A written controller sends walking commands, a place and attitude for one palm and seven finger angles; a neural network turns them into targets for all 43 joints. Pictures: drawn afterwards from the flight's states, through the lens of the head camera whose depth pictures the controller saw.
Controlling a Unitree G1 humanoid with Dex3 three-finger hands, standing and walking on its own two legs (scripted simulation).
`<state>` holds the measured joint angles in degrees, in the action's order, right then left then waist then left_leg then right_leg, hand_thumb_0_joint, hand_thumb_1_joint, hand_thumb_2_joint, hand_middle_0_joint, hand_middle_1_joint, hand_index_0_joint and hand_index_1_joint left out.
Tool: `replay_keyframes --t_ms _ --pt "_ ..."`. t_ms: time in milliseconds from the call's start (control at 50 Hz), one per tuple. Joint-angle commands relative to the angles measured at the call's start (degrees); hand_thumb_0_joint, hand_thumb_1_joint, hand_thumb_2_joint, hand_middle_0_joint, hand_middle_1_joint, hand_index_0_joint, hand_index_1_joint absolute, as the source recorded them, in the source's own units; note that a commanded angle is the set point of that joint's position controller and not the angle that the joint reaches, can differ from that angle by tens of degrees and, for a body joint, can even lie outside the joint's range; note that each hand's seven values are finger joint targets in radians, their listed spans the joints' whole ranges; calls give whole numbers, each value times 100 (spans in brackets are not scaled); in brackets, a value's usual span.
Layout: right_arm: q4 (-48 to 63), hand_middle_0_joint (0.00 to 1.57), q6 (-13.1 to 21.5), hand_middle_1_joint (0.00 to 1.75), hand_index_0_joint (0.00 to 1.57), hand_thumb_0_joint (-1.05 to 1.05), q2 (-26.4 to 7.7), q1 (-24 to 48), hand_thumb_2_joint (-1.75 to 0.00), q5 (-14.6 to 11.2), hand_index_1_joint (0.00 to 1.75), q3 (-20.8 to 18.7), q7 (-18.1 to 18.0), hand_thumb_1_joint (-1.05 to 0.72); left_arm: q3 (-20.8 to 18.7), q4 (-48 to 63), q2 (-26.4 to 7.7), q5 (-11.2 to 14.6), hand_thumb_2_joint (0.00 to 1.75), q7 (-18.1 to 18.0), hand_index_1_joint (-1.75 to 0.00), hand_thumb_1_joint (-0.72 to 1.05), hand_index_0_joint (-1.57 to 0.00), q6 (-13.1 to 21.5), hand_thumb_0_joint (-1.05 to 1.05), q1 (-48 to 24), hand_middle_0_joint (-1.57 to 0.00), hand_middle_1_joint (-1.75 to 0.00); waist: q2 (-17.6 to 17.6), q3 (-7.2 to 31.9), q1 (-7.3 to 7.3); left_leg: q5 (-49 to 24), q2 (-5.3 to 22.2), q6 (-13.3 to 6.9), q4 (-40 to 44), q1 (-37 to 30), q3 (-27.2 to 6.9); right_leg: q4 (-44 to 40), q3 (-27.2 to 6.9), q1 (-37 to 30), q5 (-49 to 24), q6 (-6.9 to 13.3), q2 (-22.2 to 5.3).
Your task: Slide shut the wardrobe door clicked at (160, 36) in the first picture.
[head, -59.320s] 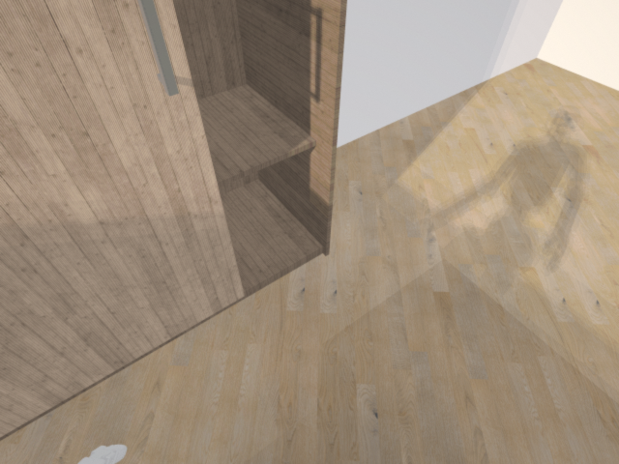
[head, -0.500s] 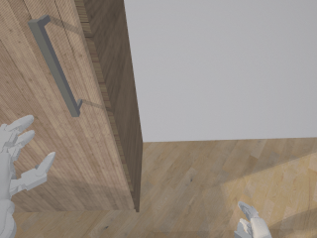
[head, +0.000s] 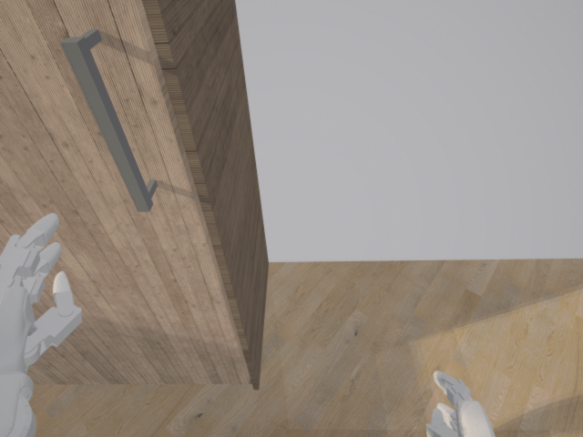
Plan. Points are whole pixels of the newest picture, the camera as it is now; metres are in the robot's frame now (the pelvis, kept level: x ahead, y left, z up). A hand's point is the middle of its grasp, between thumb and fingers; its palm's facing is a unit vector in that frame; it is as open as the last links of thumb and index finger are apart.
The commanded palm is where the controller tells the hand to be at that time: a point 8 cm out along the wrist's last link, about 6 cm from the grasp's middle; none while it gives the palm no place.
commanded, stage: step back with the hand held close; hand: left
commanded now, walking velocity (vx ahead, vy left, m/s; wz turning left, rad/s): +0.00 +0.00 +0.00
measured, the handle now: (121, 131) +0.42 +0.29 +0.24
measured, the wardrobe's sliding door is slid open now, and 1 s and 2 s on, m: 0.00 0.00 0.00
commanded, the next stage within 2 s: stop stepping back and stand still in 1.38 s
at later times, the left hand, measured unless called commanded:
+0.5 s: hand (44, 324) +0.17 +0.29 +0.15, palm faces +0.33 -0.82 -0.47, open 7.4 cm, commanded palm +0.11 +0.33 +0.17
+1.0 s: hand out of the picture +0.07 +0.36 +0.15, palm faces +0.51 -0.76 -0.41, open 7.4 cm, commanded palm +0.01 +0.38 +0.17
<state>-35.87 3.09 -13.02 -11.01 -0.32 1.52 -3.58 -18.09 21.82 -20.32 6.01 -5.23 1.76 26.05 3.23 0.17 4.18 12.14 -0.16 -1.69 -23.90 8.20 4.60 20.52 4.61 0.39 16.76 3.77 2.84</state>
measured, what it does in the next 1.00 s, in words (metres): shifts its weight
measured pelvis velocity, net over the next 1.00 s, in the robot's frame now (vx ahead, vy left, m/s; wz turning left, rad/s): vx -0.11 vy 0.07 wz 0.08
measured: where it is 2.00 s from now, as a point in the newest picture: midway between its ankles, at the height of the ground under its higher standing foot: outside the picture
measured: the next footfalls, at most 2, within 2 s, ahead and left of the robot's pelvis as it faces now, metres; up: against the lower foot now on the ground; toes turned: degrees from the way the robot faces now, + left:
right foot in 1.30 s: -0.20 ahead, -0.06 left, +0.00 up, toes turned -3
right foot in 1.60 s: -0.24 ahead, +0.02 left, +0.00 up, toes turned -11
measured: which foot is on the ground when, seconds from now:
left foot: down 0.00-1.00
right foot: down 0.00-1.00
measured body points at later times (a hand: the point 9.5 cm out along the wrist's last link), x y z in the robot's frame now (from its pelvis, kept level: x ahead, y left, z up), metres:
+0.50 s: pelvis -0.04 +0.03 +0.00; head -0.03 +0.04 +0.45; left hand +0.15 +0.33 +0.18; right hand +0.13 -0.22 -0.08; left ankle +0.01 +0.10 -0.74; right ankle -0.05 -0.07 -0.74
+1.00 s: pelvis -0.11 +0.07 -0.01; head -0.10 +0.10 +0.43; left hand +0.04 +0.39 +0.17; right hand +0.09 -0.14 -0.08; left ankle +0.01 +0.11 -0.74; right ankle -0.06 -0.06 -0.74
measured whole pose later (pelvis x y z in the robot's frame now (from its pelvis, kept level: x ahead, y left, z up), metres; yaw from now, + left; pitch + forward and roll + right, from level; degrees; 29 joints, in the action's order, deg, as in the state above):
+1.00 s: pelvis -0.11 +0.07 -0.01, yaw +4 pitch +0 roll -3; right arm -33.2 3.4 -12.2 -11.7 0.1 0.5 -3.5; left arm -23.3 28.3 -22.1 1.5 -7.3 13.0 27.7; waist 0.5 -0.4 2.9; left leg 11.5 -2.9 -4.7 -31.3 26.1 5.0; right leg 29.8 -2.6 17.2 13.1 -0.2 3.9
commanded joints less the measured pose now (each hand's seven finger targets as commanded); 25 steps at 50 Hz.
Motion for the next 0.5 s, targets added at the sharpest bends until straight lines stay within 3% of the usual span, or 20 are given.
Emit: replay_keyframes --t_ms 0,40,60,80,100,120,140,200,260,320,380,480 --pt "929 20 337 30 20 0 -617 849 -90 -19 30 -241 -76 -90 -701 1190 -1130 1 90 -99 -30 90 -20 459 0 -579 -20 -30 -47 338 -17 -1257 119 -106 130 -718 -384 -438 -573 734 -1813 -309 -429" --pt "917 20 367 30 20 0 -615 869 -90 -17 30 -241 -76 -90 -723 1232 -1173 -7 90 -110 -30 90 -20 498 0 -607 -20 -30 68 350 -5 -1209 111 -101 147 -733 -387 -466 -581 736 -1733 -307 -428" --pt "890 20 368 30 20 0 -627 871 -90 -21 30 -252 -90 -90 -913 1190 -1352 9 90 -133 -30 90 -20 503 0 -685 -20 -30 -27 264 -3 -1119 123 -94 156 -697 -387 -555 -596 774 -1599 -305 -416" --pt "1146 20 238 30 20 0 -746 827 -90 -73 30 -265 -61 -90 -1484 1636 -1947 -77 90 -195 -30 90 -20 759 0 -1276 -20 -30 -195 -166 -191 -712 242 -235 -275 -368 -437 -878 -1248 1579 -2086 -629 -795" --pt "1007 20 126 30 20 0 -639 757 -90 -24 30 -245 -62 -90 -1129 1075 -1464 -111 90 -164 -30 90 -20 781 0 -741 -20 -30 -585 -1 -232 -597 209 -227 -441 -250 -492 -789 -1166 1468 -2202 -665 -966" --pt "1071 20 51 30 20 0 -641 747 -90 -32 30 -256 -44 -90 -929 904 -1245 -155 90 -145 -30 90 -20 787 0 -460 -20 -30 -704 82 -221 -601 210 -220 -523 -160 -425 -702 -1179 1477 -2387 -709 -1027" --pt "1117 20 -7 30 20 0 -650 732 -90 -39 30 -264 -32 -90 -838 900 -1152 -167 90 -139 -30 90 -20 809 0 -345 -20 -30 -598 235 -224 -660 223 -229 -541 -120 -385 -584 -1136 1416 -2560 -753 -1062" --pt "1228 20 -131 30 20 0 -696 686 -90 -64 30 -316 -68 -90 -908 1120 -1226 -185 90 -194 -30 90 -20 885 0 -132 -20 -30 -270 745 -234 -1335 333 -238 -413 -266 -347 -164 -940 1191 -3049 -827 -978" --pt "1336 20 -238 30 20 0 -736 717 -90 -78 30 -339 -123 -90 -1075 1491 -1459 -185 90 -261 -30 90 -20 910 0 -85 -20 -30 -112 965 -248 -1906 427 -254 -373 -366 -394 60 -860 1187 -3133 -826 -858" --pt "1447 20 -309 30 20 0 -719 662 -90 -82 30 -340 -151 -90 -1175 1545 -1511 -168 90 -301 -30 90 -20 917 0 164 -20 -30 -246 969 -254 -1981 518 -247 -283 -167 -539 172 -860 1161 -2732 -739 -747" --pt "1506 20 -347 30 20 0 -738 627 -90 -95 30 -361 -163 -90 -1270 1673 -1562 -144 90 -327 -30 90 -20 953 0 301 -20 -30 -166 976 -280 -1842 573 -234 -213 64 -625 258 -880 1097 -2493 -657 -720" --pt "1533 20 -244 30 20 0 -789 566 -90 -75 30 -360 -168 -90 -1269 1646 -1505 -153 90 -341 -30 90 -20 1040 0 443 -20 -30 140 724 -296 -419 781 -292 299 796 -1026 356 -865 1052 -1066 -505 -530"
